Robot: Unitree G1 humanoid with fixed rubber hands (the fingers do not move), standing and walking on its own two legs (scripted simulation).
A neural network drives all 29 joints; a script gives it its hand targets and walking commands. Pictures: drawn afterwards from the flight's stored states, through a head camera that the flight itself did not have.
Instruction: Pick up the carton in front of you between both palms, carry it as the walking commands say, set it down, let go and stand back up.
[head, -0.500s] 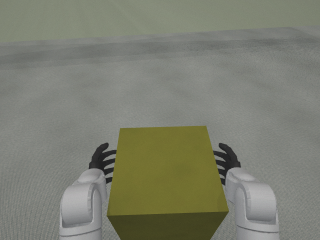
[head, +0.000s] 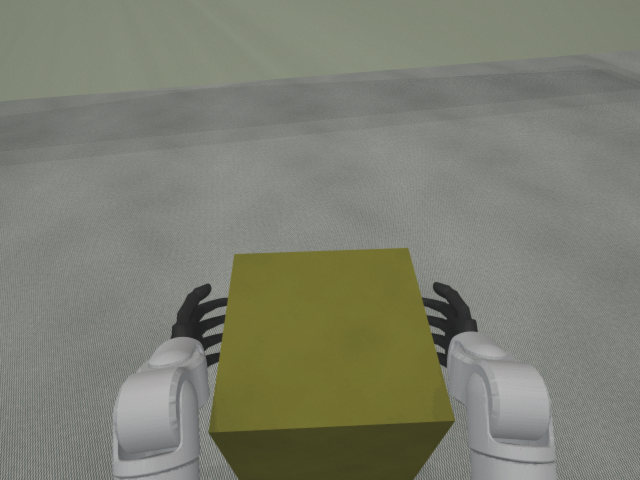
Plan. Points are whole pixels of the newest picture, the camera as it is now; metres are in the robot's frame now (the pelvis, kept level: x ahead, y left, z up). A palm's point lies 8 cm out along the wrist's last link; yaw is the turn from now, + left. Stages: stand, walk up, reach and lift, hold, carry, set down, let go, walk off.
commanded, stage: carry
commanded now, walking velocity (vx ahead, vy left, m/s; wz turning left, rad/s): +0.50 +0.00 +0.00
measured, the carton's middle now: (325, 376) +0.27 +0.00 +0.03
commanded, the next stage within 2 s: none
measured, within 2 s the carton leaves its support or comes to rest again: neither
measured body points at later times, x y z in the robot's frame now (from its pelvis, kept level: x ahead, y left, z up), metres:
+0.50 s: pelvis +0.33 +0.02 -0.01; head +0.31 +0.03 +0.44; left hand +0.61 +0.17 +0.08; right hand +0.60 -0.14 +0.08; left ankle +0.46 +0.11 -0.73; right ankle +0.13 -0.10 -0.72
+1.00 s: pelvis +0.54 +0.01 +0.01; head +0.51 -0.01 +0.46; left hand +0.81 +0.15 +0.11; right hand +0.81 -0.15 +0.10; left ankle +0.45 +0.11 -0.73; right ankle +0.56 -0.10 -0.73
